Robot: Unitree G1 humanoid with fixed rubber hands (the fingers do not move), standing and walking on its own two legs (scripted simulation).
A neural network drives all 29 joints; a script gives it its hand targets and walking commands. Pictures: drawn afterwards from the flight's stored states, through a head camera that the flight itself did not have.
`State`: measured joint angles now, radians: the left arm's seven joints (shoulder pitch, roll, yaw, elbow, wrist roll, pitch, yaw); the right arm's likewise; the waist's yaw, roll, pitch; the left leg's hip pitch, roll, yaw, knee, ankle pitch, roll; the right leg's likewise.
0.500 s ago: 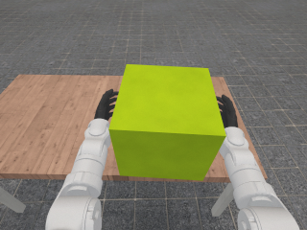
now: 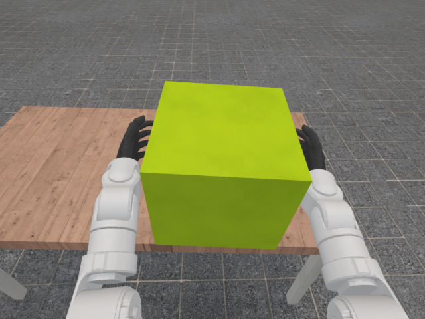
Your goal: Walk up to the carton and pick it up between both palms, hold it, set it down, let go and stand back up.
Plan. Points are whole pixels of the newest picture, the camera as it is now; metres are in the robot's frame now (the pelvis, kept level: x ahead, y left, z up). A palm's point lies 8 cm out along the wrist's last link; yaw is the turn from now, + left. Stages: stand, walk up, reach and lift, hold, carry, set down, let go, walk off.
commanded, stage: reach and lift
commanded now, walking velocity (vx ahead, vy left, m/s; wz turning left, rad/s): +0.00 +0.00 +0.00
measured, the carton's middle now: (219, 164) +0.40 -0.01 +0.09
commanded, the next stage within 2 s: hold in 0.72 s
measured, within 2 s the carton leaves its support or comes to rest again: neither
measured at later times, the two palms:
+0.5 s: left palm (129, 152) +0.37 +0.16 +0.16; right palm (313, 164) +0.35 -0.18 +0.14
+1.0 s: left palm (122, 150) +0.37 +0.17 +0.17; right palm (310, 157) +0.35 -0.17 +0.15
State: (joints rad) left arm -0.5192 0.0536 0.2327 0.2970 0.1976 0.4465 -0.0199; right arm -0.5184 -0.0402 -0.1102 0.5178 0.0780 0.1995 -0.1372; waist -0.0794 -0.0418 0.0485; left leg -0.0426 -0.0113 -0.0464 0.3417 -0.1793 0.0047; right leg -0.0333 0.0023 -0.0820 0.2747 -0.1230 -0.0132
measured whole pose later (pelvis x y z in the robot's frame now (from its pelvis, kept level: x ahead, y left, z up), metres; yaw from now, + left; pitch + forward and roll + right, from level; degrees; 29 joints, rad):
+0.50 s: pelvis -0.01 +0.01 +0.00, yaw -1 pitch -7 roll -1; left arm -0.56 0.03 0.26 0.25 0.25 0.52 -0.04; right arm -0.56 -0.05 -0.14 0.53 0.07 0.21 -0.10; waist -0.07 -0.05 0.06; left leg -0.04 -0.01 -0.02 0.33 -0.17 0.01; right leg -0.05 0.00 -0.06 0.27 -0.11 -0.01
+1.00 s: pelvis +0.01 +0.01 +0.00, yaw -1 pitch -9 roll -1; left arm -0.50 0.04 0.24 0.08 0.25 0.62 -0.04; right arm -0.53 -0.06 -0.08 0.41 0.14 0.29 -0.14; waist -0.08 -0.05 0.08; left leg 0.00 -0.01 -0.03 0.35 -0.20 0.01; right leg 0.02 0.00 -0.07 0.26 -0.13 0.00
